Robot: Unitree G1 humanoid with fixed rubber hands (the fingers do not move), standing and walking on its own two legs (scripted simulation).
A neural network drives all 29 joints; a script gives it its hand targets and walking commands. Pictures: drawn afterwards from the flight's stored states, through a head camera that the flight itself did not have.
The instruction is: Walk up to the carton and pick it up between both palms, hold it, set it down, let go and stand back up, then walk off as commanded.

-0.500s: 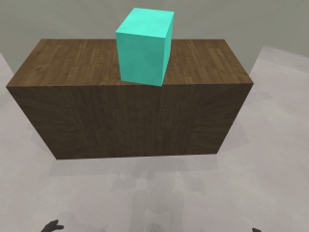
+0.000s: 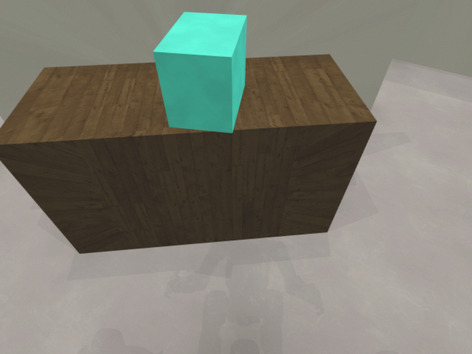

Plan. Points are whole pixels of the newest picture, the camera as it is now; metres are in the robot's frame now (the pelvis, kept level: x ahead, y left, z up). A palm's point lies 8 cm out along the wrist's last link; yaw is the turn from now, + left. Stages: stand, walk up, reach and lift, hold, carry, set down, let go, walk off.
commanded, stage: walk up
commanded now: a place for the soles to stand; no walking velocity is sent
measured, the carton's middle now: (207, 71) +0.93 +0.09 +0.03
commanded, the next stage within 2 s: none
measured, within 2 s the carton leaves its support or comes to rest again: neither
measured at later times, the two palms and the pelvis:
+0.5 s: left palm (22, 344) +0.19 +0.38 -0.10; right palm (347, 252) +0.35 -0.23 -0.07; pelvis +0.16 +0.06 -0.02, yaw +5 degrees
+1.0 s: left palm (77, 215) +0.43 +0.36 -0.05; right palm (352, 231) +0.42 -0.27 -0.11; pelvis +0.32 +0.04 -0.02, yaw +4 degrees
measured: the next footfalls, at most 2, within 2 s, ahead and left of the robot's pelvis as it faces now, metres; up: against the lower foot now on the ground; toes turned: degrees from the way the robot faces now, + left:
left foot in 0.38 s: +0.28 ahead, +0.18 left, +0.00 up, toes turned +9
right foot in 0.82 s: +0.41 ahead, -0.08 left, +0.00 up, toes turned +0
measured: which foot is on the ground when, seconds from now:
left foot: down 0.00-0.00, up 0.02-0.36, down 0.38-0.84, up 0.86-1.00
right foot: down 0.00-0.42, up 0.44-0.80, down 0.82-1.00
